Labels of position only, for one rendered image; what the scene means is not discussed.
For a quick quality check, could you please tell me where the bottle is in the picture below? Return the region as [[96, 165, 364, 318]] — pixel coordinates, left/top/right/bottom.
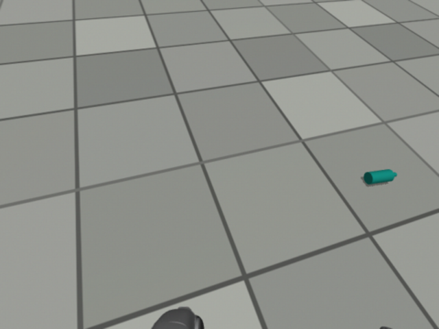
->
[[364, 169, 397, 184]]

